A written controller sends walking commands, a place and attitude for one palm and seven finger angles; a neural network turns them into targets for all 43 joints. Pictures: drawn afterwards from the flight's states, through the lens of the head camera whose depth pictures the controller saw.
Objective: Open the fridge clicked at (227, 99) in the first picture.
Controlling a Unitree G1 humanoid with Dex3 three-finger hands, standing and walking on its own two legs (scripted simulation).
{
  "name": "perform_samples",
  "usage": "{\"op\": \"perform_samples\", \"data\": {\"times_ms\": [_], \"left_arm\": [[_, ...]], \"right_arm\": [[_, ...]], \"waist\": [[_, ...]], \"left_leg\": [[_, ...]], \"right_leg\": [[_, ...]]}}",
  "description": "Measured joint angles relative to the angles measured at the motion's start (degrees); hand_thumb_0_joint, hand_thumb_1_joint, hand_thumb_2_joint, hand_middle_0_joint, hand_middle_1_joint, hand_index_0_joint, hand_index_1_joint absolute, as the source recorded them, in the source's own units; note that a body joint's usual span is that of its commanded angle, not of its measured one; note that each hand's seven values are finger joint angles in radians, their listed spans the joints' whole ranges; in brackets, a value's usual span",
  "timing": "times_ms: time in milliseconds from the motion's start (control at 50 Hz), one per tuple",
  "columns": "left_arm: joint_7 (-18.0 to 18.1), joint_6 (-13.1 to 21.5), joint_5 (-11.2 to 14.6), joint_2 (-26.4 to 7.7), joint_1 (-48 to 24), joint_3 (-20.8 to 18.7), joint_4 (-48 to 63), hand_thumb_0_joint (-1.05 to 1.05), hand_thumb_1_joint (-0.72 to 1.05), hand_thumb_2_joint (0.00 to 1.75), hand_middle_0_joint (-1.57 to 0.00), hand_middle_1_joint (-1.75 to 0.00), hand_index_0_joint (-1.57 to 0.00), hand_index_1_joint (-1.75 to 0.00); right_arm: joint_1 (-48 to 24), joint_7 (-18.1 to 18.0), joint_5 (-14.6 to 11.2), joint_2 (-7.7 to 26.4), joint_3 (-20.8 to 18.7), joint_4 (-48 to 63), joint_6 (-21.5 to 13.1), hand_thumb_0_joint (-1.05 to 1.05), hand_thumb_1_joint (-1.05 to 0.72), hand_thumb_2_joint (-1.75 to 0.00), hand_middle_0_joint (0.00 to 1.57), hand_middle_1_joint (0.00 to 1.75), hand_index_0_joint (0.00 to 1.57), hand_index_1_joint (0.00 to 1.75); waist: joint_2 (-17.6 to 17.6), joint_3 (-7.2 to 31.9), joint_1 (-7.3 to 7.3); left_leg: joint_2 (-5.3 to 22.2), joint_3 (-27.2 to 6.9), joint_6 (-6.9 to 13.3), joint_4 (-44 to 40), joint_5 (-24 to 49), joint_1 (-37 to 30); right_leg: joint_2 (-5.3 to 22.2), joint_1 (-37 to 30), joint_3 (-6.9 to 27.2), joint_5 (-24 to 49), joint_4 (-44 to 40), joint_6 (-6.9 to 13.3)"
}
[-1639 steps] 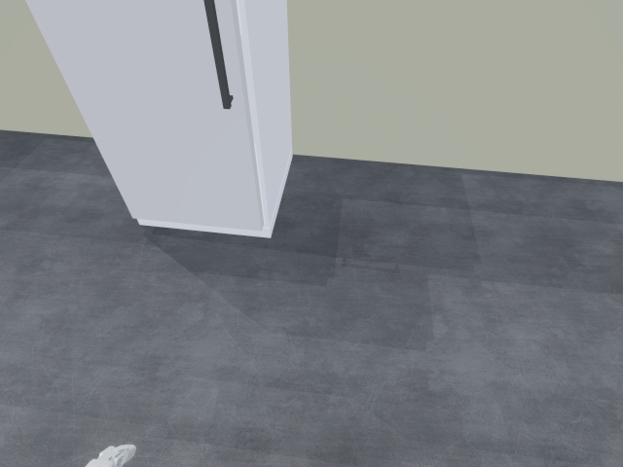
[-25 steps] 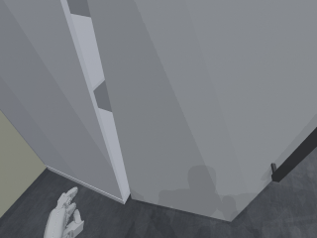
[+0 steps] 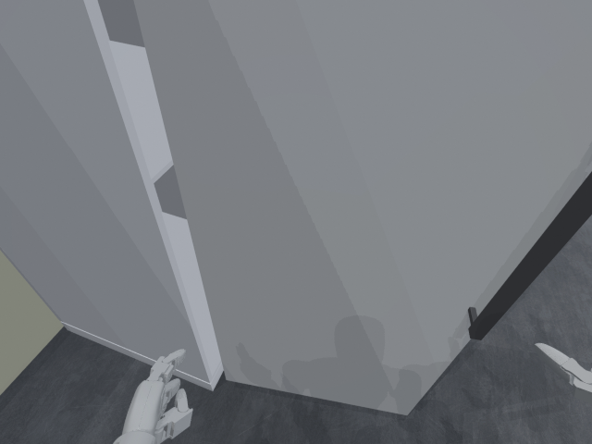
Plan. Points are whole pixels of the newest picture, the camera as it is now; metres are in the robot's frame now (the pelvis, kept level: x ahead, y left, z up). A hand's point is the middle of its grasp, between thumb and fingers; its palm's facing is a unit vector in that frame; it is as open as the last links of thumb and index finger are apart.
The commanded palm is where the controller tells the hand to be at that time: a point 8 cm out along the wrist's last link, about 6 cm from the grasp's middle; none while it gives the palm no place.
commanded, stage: draw the hand back to the body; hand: right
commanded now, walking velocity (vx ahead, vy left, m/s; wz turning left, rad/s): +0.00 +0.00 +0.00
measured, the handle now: (527, 255) +0.34 -0.33 +0.10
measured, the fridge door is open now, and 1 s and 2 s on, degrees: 80 80 80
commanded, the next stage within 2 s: step back with the hand held close in 0.68 s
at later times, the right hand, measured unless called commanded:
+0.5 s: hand (517, 306) +0.22 -0.23 +0.16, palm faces +0.45 +0.80 -0.40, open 7.6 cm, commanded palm +0.17 -0.26 +0.18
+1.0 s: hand (508, 306) +0.22 -0.22 +0.16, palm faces +0.38 +0.80 -0.47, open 7.4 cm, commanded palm +0.16 -0.26 +0.18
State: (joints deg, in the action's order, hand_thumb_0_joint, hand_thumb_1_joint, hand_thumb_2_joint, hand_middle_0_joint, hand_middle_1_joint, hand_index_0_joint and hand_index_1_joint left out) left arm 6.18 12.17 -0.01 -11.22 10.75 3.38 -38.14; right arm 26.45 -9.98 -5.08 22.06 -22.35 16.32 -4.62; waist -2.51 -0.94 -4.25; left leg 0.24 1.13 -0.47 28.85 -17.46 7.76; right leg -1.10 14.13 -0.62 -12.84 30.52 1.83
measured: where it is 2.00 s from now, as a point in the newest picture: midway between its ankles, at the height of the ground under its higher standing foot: outside the picture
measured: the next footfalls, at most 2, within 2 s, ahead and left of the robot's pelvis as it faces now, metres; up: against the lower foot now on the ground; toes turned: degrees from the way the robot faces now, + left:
left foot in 1.88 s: -0.19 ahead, +0.10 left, +0.00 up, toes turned -14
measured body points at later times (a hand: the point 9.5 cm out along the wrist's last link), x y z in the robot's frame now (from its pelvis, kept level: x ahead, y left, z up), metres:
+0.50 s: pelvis +0.03 +0.04 +0.01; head +0.01 +0.06 +0.46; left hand +0.21 +0.27 -0.08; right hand +0.19 -0.27 +0.18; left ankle -0.02 +0.13 -0.73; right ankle +0.04 -0.09 -0.73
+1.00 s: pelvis +0.02 +0.04 +0.01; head +0.02 +0.06 +0.46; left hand +0.21 +0.28 -0.08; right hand +0.20 -0.26 +0.19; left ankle -0.02 +0.13 -0.73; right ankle +0.05 -0.09 -0.73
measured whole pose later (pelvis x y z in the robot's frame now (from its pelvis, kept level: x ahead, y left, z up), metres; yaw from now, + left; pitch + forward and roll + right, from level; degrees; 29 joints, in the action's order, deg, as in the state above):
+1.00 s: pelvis +0.02 +0.04 +0.01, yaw +0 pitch -1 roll +0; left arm 4.7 0.8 0.6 -13.7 7.9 0.1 -33.8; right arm 28.5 -6.4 -4.3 22.8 -20.3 24.0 -5.2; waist -2.9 -1.5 -1.2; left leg -2.2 1.7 2.2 24.2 -16.1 6.7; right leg 1.5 14.1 -1.1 -10.5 28.0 0.3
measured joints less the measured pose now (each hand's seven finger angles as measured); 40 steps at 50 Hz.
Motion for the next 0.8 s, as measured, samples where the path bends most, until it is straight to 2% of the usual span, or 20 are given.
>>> {"op": "perform_samples", "data": {"times_ms": [120, 200, 320, 420, 620, 800], "left_arm": [[-0.76, -1.38, -0.43, -0.88, 0.48, -0.94, -0.98, 0.01, 0.9, 0.9, -0.2, -0.3, -0.21, -0.3], [-1.13, -1.61, -0.65, -1.76, 0.93, -1.67, -1.37, 0.01, 0.9, 0.9, -0.2, -0.3, -0.2, -0.3], [-1.33, -2.79, -0.55, -2.52, 0.27, -2.66, -1.07, 0.01, 0.9, 0.9, -0.2, -0.3, -0.2, -0.3], [-1.44, -4.4, -0.3, -2.52, -0.54, -3.17, -0.53, 0.01, 0.9, 0.9, -0.2, -0.3, -0.2, -0.3], [-0.97, -5.29, -0.42, -2.54, 0.09, -3.49, -0.7, 0.01, 0.9, 0.9, -0.2, -0.3, -0.2, -0.3], [-0.83, -5.83, -0.35, -2.26, -0.61, -3.61, -1.07, 0.01, 0.9, 0.9, -0.2, -0.3, -0.2, -0.3]], "right_arm": [[-0.04, 0.4, 0.73, -1.92, 2.19, 1.27, 1.35, 0.0, -0.26, -0.59, 0.22, 0.67, 0.23, 0.68], [0.8, 0.72, 1.06, -1.88, 3.45, 4.89, 1.37, 0.0, -0.41, -0.66, 0.22, 0.59, 0.23, 0.59], [0.21, 1.21, 0.76, -0.44, 2.53, 7.3, 0.6, 0.01, -0.62, -0.77, 0.22, 0.46, 0.22, 0.47], [-0.25, 1.89, 0.23, -0.7, 1.93, 5.85, 0.35, 0.01, -0.77, -0.84, 0.21, 0.37, 0.22, 0.38], [1.31, 2.43, 0.28, -1.84, 3.63, 5.57, 1.43, 0.01, -0.88, -0.89, 0.21, 0.31, 0.22, 0.31], [0.4, 2.41, 0.13, -1.3, 2.43, 4.93, 0.86, 0.02, -0.89, -0.9, 0.21, 0.3, 0.21, 0.31]], "waist": [[0.38, -0.64, -0.09], [0.67, -0.41, 0.16], [0.2, -0.34, 0.61], [-0.39, -0.41, 0.93], [-0.75, -0.62, 0.47], [-1.04, -0.43, 0.4]], "left_leg": [[-0.1, -0.4, 0.34, -3.29, 0.8, -2.91], [-0.43, -0.26, 0.8, -4.87, 0.89, -4.67], [-1.33, -0.21, 1.68, -6.06, 0.85, -6.32], [-2.13, -0.33, 2.42, -6.48, 0.86, -6.66], [-3.16, 0.21, 3.57, -6.77, 0.4, -7.36], [-3.28, 0.39, 3.8, -6.48, 0.09, -7.5]], "right_leg": [[0.09, -3.28, -0.34, 0.87, -3.7, -0.38], [0.38, -4.94, -0.15, 0.88, -5.07, -0.85], [1.25, -6.55, 0.01, 0.62, -5.97, -1.69], [2.04, -7.08, -0.02, 0.61, -6.54, -2.39], [2.99, -7.55, 0.63, 0.18, -6.58, -3.4], [3.08, -7.79, 0.8, 0.08, -6.58, -3.48]]}}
